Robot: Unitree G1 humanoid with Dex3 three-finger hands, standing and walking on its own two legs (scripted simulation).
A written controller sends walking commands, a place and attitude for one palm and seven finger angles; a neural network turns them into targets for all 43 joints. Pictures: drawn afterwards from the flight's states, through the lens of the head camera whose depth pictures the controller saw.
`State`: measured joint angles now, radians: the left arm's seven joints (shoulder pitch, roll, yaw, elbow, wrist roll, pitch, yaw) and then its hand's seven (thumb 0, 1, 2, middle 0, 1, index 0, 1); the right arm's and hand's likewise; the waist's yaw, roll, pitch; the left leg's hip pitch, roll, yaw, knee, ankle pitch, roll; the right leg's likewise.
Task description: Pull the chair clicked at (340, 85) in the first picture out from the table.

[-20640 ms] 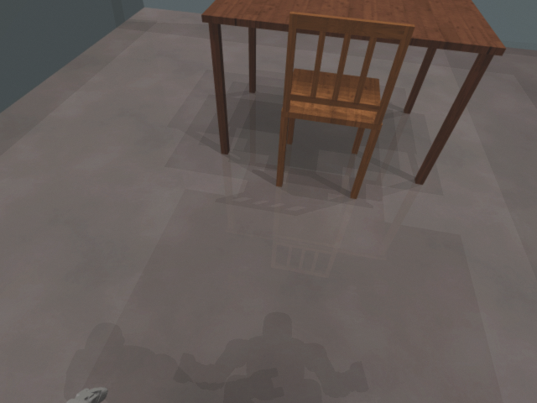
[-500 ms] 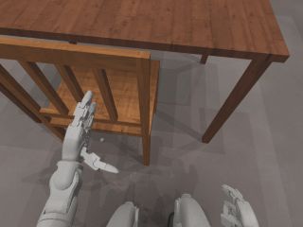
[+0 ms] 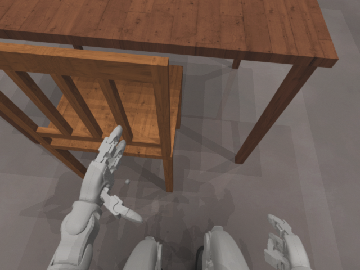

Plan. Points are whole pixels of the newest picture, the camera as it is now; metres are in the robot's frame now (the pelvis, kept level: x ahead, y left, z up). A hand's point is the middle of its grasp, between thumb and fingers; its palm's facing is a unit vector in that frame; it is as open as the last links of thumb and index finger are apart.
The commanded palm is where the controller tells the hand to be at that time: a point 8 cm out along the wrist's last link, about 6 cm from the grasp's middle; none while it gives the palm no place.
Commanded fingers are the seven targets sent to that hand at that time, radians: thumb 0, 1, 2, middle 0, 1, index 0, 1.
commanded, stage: aim the fingers beside a spindle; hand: left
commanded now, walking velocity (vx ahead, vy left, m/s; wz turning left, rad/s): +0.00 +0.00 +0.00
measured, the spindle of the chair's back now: (82, 109) +0.47 +0.25 +0.01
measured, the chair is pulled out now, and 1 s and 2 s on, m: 0.00 0.00 -0.01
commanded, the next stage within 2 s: push the fingers through the gap in 1.44 s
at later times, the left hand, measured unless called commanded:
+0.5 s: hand (110, 164) +0.32 +0.15 +0.04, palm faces -0.04 -1.00 -0.07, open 16.9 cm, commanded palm +0.29 +0.19 +0.02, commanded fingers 0.00 -0.50 0.30 -0.06 -0.08 -0.06 -0.08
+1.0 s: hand (127, 178) +0.30 +0.12 +0.01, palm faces -0.19 -0.98 +0.01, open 16.9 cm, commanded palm +0.30 +0.19 +0.03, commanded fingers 0.00 -0.50 0.30 -0.06 -0.08 -0.06 -0.08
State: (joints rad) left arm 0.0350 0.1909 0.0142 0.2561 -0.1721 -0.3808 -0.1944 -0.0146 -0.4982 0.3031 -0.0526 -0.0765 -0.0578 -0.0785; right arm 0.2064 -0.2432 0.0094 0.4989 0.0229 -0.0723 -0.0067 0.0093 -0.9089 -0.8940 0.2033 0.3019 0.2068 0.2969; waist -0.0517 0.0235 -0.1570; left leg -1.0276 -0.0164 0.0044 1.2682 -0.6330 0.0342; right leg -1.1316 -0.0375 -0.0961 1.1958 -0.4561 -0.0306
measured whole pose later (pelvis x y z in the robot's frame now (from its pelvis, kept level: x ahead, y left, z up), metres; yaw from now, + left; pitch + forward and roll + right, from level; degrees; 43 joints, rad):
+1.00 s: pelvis +0.00 +0.01 +0.00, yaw +0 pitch +23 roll -2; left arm 0.02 0.19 -0.01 0.22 -0.17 -0.37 -0.18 -0.02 -0.50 0.30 -0.05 -0.08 -0.06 -0.08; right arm 0.20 -0.24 0.01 0.50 0.02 -0.07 0.00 0.01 -0.91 -0.89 0.20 0.30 0.21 0.30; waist -0.05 0.03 -0.15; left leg -1.04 -0.02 0.00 1.28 -0.64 0.04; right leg -1.14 -0.04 -0.10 1.20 -0.46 -0.02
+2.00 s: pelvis -0.01 +0.01 +0.00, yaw +0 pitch +24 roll -2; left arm -0.18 0.21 0.07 0.39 -0.16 -0.39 -0.14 -0.01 -0.50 0.30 -0.07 -0.09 -0.04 -0.07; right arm 0.21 -0.24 0.02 0.55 0.01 -0.06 -0.02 0.01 -0.91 -0.89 0.20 0.30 0.21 0.30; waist -0.06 0.03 -0.16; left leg -1.07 -0.03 0.01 1.28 -0.62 0.04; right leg -1.17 -0.04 -0.09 1.20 -0.44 -0.02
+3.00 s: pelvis +0.00 +0.01 +0.00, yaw -1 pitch +26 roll -1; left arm -0.51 0.24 0.18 0.75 -0.11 -0.48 -0.11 -0.01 -0.50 0.30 -0.06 -0.08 -0.04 -0.08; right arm 0.27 -0.24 0.01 0.60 0.00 0.00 0.03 0.01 -0.91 -0.89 0.20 0.30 0.21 0.30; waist -0.11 0.03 -0.16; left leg -1.10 -0.02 0.02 1.26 -0.62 0.04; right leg -1.20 -0.03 -0.08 1.18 -0.43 -0.02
